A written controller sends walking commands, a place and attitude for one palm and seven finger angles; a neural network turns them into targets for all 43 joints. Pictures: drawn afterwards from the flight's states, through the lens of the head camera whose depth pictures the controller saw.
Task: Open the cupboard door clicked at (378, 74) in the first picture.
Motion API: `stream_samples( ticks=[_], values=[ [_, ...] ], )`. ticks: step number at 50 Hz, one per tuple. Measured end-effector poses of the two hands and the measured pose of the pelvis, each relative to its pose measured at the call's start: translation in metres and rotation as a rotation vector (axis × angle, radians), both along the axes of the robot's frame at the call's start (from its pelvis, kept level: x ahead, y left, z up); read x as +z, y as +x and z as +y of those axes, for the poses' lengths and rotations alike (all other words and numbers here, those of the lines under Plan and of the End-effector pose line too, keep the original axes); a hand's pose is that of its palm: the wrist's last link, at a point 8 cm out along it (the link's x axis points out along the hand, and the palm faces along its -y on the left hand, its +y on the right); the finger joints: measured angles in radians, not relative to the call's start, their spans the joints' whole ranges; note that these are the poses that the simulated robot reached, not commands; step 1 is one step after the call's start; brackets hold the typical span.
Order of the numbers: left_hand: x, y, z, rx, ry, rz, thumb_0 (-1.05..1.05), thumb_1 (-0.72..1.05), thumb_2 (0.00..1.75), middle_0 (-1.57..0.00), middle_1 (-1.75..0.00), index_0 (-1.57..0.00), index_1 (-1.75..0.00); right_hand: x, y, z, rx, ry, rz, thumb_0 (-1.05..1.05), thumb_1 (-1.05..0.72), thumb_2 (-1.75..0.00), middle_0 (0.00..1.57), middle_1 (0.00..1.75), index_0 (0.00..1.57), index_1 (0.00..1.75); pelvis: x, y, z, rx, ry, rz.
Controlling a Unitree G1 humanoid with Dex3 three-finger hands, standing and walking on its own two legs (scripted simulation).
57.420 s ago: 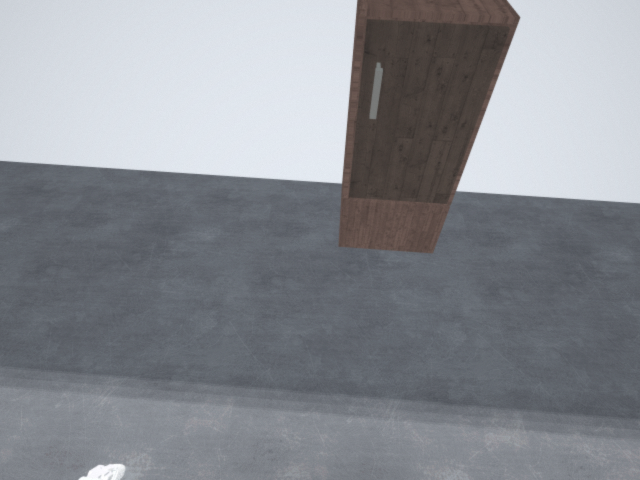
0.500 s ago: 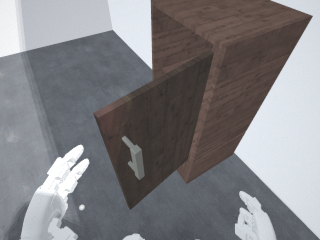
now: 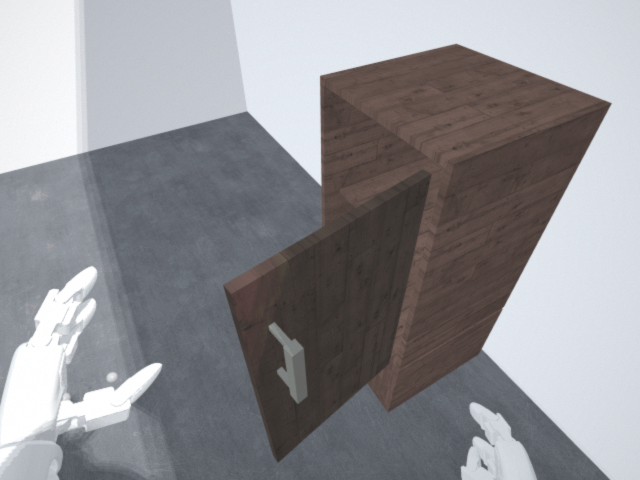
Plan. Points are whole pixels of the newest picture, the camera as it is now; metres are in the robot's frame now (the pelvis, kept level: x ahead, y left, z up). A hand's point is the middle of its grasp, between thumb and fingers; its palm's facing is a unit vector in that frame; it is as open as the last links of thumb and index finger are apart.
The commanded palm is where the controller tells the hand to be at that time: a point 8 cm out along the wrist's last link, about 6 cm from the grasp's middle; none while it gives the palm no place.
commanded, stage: draw the hand back to the body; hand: left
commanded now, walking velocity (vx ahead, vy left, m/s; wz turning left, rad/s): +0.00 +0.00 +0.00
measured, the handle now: (288, 363) +0.29 +0.09 -0.03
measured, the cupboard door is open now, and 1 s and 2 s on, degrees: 100 100 100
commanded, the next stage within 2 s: step back with the hand held close in 0.60 s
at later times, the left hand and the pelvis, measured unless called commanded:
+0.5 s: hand (94, 341) +0.19 +0.24 +0.17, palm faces +0.43 -0.82 -0.39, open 7.5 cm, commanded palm +0.14 +0.28 +0.18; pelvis +0.00 -0.02 +0.01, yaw -1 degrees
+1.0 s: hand (96, 343) +0.19 +0.23 +0.16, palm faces +0.33 -0.80 -0.50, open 7.4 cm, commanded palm +0.13 +0.28 +0.19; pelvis -0.02 -0.01 +0.02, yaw -3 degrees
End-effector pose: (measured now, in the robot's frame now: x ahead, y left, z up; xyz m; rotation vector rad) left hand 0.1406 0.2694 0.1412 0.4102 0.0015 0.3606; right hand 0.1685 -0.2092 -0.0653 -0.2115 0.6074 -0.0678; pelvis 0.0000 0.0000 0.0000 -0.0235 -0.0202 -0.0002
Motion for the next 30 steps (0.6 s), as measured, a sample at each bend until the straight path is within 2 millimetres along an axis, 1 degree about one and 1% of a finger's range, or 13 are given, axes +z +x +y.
stream_samples(
  ticks=[6,12,14,18,23,30],
  values=[
    [0.026,0.006,0.008,0.009,0.047,-0.076,0.01,0.43,0.69,-0.20,-0.31,-0.19,-0.30,0.006,0.005,-0.004,0.009,0.001,-0.002,0.01,-0.90,-0.90,0.20,0.30,0.20,0.30,0.007,0.002,-0.002,-0.008,0.005,-0.027],
    [0.051,0.009,0.016,0.042,0.092,-0.158,0.01,0.63,0.78,-0.20,-0.31,-0.20,-0.30,0.008,0.007,-0.012,0.010,-0.007,0.009,0.01,-0.90,-0.90,0.20,0.30,0.20,0.30,0.011,0.001,-0.007,-0.012,0.007,-0.044],
    [0.056,0.009,0.018,0.055,0.100,-0.181,0.01,0.70,0.81,-0.21,-0.31,-0.20,-0.30,0.008,0.006,-0.015,0.007,-0.007,0.016,0.01,-0.90,-0.90,0.20,0.30,0.20,0.30,0.012,0.001,-0.009,-0.014,0.008,-0.047],
    [0.052,0.010,0.015,0.063,0.078,-0.172,0.01,0.80,0.85,-0.21,-0.31,-0.20,-0.30,0.006,0.004,-0.023,-0.003,-0.006,0.033,0.01,-0.90,-0.90,0.20,0.30,0.20,0.30,0.013,-0.001,-0.012,-0.016,0.010,-0.052],
    [0.043,0.009,0.005,0.046,0.054,-0.134,0.02,0.86,0.88,-0.21,-0.31,-0.21,-0.30,0.005,0.000,-0.031,-0.015,-0.014,0.049,0.01,-0.90,-0.90,0.20,0.30,0.20,0.30,0.014,-0.001,-0.017,-0.016,0.011,-0.057],
    [0.046,0.006,0.000,0.046,0.071,-0.142,0.02,0.88,0.89,-0.22,-0.31,-0.21,-0.30,0.004,-0.004,-0.038,-0.025,-0.012,0.049,0.01,-0.90,-0.90,0.20,0.30,0.20,0.30,0.014,-0.002,-0.023,-0.017,0.010,-0.066]
  ],
)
